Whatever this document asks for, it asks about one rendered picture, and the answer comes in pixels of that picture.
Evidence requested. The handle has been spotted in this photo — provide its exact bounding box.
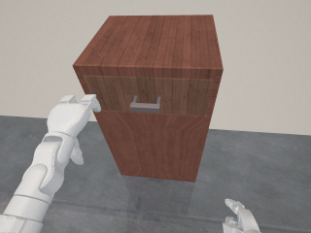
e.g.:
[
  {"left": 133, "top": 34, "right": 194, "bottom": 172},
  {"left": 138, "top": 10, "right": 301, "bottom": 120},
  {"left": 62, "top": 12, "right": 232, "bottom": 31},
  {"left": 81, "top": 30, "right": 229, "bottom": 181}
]
[{"left": 129, "top": 95, "right": 161, "bottom": 113}]

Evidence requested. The drawer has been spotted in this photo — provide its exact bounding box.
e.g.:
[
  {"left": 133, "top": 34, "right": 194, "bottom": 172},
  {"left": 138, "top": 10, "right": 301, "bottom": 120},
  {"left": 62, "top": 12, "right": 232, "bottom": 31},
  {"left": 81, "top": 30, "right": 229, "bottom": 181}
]
[{"left": 84, "top": 75, "right": 213, "bottom": 117}]

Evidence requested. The cabinet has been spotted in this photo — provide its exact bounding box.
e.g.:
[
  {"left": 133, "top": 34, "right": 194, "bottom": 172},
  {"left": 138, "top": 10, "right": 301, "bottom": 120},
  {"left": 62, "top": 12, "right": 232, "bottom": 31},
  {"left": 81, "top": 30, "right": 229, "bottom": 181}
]
[{"left": 72, "top": 15, "right": 224, "bottom": 183}]

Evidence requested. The right robot hand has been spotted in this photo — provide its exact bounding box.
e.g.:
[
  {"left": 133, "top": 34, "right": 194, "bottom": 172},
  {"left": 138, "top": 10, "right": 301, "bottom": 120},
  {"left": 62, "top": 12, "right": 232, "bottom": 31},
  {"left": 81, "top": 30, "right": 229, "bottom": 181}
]
[{"left": 223, "top": 198, "right": 259, "bottom": 233}]

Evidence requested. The left robot hand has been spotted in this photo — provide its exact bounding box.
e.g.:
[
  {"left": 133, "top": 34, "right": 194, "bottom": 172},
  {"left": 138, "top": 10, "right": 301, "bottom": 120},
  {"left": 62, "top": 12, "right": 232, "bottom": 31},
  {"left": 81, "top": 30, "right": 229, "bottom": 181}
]
[{"left": 47, "top": 94, "right": 101, "bottom": 165}]

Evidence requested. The robot left forearm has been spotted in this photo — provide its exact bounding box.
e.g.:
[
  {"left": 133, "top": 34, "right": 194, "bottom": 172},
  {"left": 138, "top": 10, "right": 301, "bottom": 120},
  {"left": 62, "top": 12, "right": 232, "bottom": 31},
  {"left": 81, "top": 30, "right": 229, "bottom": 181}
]
[{"left": 0, "top": 131, "right": 75, "bottom": 233}]

